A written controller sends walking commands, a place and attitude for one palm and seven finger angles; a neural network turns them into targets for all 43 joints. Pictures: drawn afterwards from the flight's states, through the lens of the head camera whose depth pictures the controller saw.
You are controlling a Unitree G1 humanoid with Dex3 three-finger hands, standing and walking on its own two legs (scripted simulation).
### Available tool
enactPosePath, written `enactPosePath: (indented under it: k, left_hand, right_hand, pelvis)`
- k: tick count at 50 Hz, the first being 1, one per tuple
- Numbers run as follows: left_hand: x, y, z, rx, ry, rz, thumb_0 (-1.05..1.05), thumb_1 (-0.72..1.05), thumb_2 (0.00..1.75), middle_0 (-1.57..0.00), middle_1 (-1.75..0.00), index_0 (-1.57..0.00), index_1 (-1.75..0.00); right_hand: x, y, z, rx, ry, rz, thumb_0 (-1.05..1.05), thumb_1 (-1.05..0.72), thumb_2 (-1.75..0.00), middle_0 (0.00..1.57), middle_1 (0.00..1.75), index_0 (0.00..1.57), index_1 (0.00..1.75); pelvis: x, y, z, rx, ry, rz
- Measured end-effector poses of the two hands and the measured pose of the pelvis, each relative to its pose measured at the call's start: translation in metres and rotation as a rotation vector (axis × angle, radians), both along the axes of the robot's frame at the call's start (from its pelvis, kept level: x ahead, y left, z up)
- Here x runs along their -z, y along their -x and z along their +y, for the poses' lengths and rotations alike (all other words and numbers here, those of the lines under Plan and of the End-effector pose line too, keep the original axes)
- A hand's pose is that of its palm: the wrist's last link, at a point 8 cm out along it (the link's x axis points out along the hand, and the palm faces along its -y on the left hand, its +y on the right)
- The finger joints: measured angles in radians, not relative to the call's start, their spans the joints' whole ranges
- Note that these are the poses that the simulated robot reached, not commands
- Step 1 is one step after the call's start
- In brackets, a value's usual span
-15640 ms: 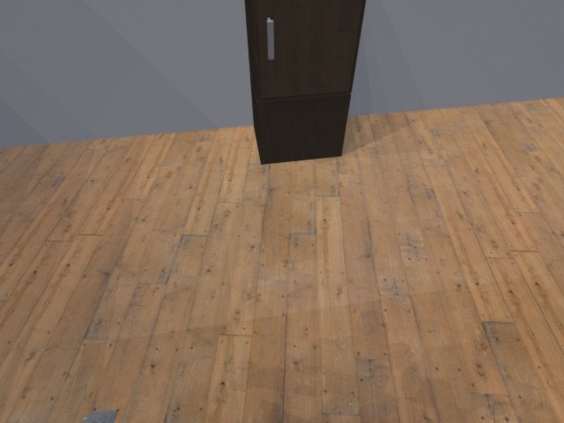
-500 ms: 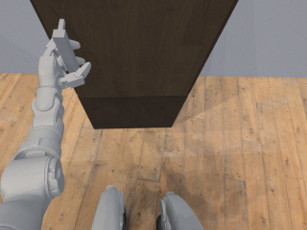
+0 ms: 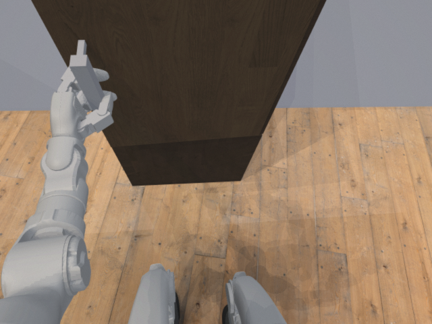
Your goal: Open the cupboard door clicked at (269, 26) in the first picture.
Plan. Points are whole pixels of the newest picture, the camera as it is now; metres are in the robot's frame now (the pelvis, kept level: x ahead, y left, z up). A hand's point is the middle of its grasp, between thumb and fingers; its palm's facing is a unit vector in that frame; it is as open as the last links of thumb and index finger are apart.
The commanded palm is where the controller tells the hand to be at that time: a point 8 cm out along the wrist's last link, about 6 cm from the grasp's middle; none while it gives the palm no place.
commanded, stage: pull the door open along its arc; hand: left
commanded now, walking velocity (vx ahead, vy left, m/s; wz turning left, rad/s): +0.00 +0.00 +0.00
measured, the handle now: (94, 83) +0.54 +0.20 +0.06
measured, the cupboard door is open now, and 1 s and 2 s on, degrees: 4 43 48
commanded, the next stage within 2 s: open thumb and fingers to let go in 0.70 s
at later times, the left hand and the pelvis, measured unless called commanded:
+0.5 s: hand (151, 191) +0.33 +0.09 +0.05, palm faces +0.40 -0.91 +0.05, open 6.3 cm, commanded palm +0.27 +0.13 +0.05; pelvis +0.01 -0.02 +0.02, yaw +3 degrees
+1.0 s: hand (191, 226) +0.28 +0.03 +0.05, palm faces +0.38 -0.92 -0.03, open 6.2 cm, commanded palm +0.22 +0.07 +0.05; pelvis +0.02 -0.06 +0.01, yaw +6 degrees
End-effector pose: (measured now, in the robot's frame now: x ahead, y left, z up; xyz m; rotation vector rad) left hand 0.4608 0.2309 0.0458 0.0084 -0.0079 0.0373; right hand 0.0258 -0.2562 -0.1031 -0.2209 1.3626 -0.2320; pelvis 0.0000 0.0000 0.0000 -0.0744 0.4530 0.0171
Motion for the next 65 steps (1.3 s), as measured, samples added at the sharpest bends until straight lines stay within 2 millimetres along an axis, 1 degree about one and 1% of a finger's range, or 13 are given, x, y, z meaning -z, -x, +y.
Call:
enactPosePath:
  k: [6,11,17,22,26,30,35,40,46,50,54,58,65]
  left_hand:
    - [0.0,0.029,-0.006,0.02,0.0,-0.001,0.0,0.69,0.75,-0.33,-1.33,-0.31,-1.33]
    - [0.0,0.065,-0.019,0.012,0.016,0.001,0.0,0.68,0.74,-0.32,-1.32,-0.32,-1.32]
    - [0.001,0.116,-0.051,-0.196,0.088,-0.005,0.01,0.65,0.76,-0.31,-1.33,-0.34,-1.29]
    - [0.0,0.152,-0.082,-0.342,0.083,-0.013,0.01,0.65,0.78,-0.31,-1.34,-0.34,-1.29]
    - [-0.002,0.176,-0.104,-0.379,0.051,-0.006,0.0,0.65,0.78,-0.32,-1.33,-0.33,-1.31]
    - [-0.004,0.198,-0.123,-0.363,0.031,0.02,0.0,0.65,0.77,-0.31,-1.33,-0.34,-1.32]
    - [-0.007,0.221,-0.145,-0.291,0.007,0.059,0.0,0.64,0.74,-0.31,-1.32,-0.35,-1.34]
    - [-0.009,0.236,-0.162,-0.246,-0.011,0.082,0.0,0.63,0.73,-0.31,-1.32,-0.38,-1.35]
    - [-0.005,0.228,-0.16,-0.328,-0.009,0.061,-0.01,0.62,0.76,-0.37,-1.32,-0.43,-1.35]
    - [-0.006,0.225,-0.158,-0.356,-0.003,0.065,0.0,0.56,0.74,-0.4,-1.32,-0.47,-1.33]
    - [-0.006,0.227,-0.16,-0.355,0.002,0.075,0.0,0.4,0.68,-0.39,-1.3,-0.46,-1.31]
    - [-0.006,0.229,-0.162,-0.347,0.004,0.076,0.0,0.19,0.59,-0.36,-1.27,-0.44,-1.28]
    - [-0.005,0.23,-0.162,-0.335,0.004,0.063,0.0,-0.23,0.42,-0.33,-1.22,-0.42,-1.23]
  right_hand:
    - [-0.005,-0.018,0.002,-0.001,-0.029,-0.042,0.01,-0.91,-0.9,0.21,0.3,0.2,0.3]
    - [-0.013,-0.048,0.003,-0.034,-0.044,-0.122,0.01,-0.91,-0.9,0.21,0.3,0.2,0.3]
    - [-0.02,-0.099,0.009,-0.141,-0.066,-0.246,0.01,-0.91,-0.9,0.2,0.3,0.2,0.3]
    - [-0.023,-0.141,0.02,-0.233,-0.096,-0.348,0.01,-0.91,-0.9,0.2,0.3,0.2,0.3]
    - [-0.027,-0.166,0.03,-0.288,-0.122,-0.422,0.01,-0.91,-0.9,0.2,0.3,0.2,0.3]
    - [-0.033,-0.182,0.039,-0.319,-0.15,-0.487,0.01,-0.91,-0.9,0.2,0.3,0.2,0.3]
    - [-0.041,-0.19,0.043,-0.329,-0.186,-0.555,0.01,-0.91,-0.9,0.2,0.3,0.2,0.3]
    - [-0.043,-0.193,0.035,-0.33,-0.2,-0.601,0.01,-0.9,-0.9,0.21,0.3,0.2,0.3]
    - [-0.029,-0.191,0.013,-0.336,-0.169,-0.583,0.01,-0.9,-0.9,0.21,0.3,0.2,0.3]
    - [-0.022,-0.184,0.0,-0.323,-0.158,-0.554,0.02,-0.9,-0.9,0.2,0.3,0.2,0.3]
    - [-0.02,-0.176,-0.011,-0.304,-0.148,-0.528,0.02,-0.91,-0.9,0.2,0.3,0.2,0.3]
    - [-0.018,-0.169,-0.018,-0.287,-0.138,-0.508,0.02,-0.91,-0.9,0.2,0.3,0.2,0.3]
    - [-0.014,-0.167,-0.018,-0.277,-0.131,-0.504,0.02,-0.91,-0.9,0.2,0.3,0.2,0.3]
  pelvis:
    - [-0.008,-0.006,-0.001,0.005,-0.014,-0.02]
    - [-0.016,-0.011,-0.002,0.004,-0.023,-0.044]
    - [-0.021,-0.013,-0.006,-0.007,-0.034,-0.07]
    - [-0.018,-0.011,-0.012,-0.023,-0.044,-0.086]
    - [-0.017,-0.01,-0.019,-0.038,-0.051,-0.102]
    - [-0.018,-0.009,-0.027,-0.05,-0.058,-0.121]
    - [-0.022,-0.012,-0.037,-0.055,-0.069,-0.136]
    - [-0.023,-0.015,-0.048,-0.059,-0.079,-0.142]
    - [-0.015,-0.014,-0.059,-0.069,-0.089,-0.13]
    - [-0.014,-0.015,-0.064,-0.07,-0.1,-0.123]
    - [-0.015,-0.017,-0.067,-0.067,-0.107,-0.119]
    - [-0.016,-0.018,-0.068,-0.063,-0.11,-0.114]
    - [-0.013,-0.018,-0.066,-0.059,-0.108,-0.108]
